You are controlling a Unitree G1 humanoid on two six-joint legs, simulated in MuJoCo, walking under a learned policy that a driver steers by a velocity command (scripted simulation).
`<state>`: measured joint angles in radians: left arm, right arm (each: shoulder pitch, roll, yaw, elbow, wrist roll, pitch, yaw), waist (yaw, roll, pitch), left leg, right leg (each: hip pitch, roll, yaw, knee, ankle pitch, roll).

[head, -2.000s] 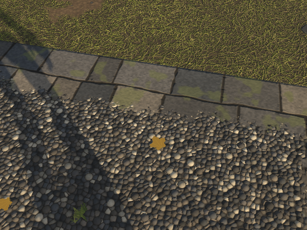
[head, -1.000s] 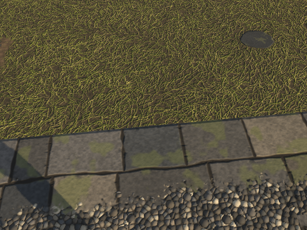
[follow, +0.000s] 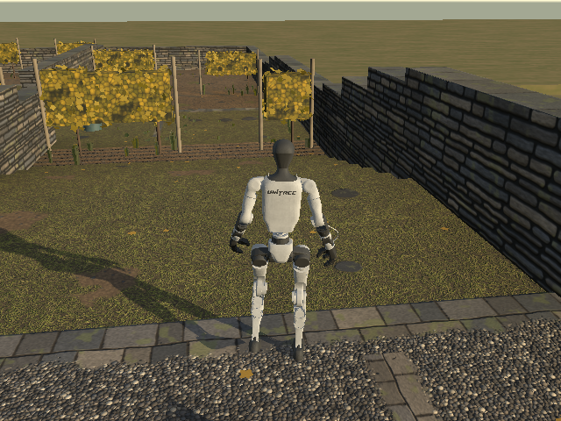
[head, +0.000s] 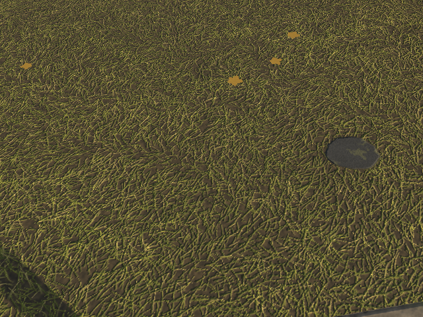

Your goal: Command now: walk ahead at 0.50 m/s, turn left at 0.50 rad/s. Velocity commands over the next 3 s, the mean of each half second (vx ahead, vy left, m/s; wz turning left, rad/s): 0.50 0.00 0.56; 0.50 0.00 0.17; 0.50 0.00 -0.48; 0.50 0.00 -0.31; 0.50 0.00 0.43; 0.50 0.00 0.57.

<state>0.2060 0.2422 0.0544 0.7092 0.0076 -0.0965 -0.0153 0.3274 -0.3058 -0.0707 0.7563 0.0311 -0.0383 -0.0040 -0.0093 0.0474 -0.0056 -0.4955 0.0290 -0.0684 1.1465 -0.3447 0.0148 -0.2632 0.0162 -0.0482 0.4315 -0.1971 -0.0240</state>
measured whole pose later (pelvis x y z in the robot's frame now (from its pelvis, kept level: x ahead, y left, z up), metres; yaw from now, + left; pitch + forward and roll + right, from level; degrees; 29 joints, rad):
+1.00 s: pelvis +0.55 +0.12 -0.05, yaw +20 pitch +3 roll +0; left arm 0.16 0.29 0.05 0.74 -0.03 -0.09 -0.06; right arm 0.36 -0.30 -0.05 0.77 0.01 -0.07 -0.01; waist -0.04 0.01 0.00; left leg -0.29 -0.05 -0.07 1.21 -0.53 0.01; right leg -0.42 0.07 0.02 0.57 -0.21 -0.06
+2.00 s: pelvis +1.09 +0.13 -0.05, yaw -5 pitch +2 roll +1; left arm 0.13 0.26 0.03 0.65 0.01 -0.06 -0.02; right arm 0.33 -0.30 -0.05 0.88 0.04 -0.07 0.02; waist -0.04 0.01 0.05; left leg -0.34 0.05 -0.03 1.12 -0.44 0.01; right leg -0.39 -0.02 -0.06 0.55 -0.19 -0.04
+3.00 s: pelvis +1.66 +0.20 -0.05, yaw +29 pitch +2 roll -1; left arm 0.11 0.27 0.06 0.71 0.00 -0.12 -0.02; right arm 0.34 -0.30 -0.06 0.75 0.03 -0.03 -0.02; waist -0.04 0.03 0.01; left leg -0.31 -0.07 -0.16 1.11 -0.47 0.03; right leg -0.39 0.04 -0.01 0.53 -0.17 -0.02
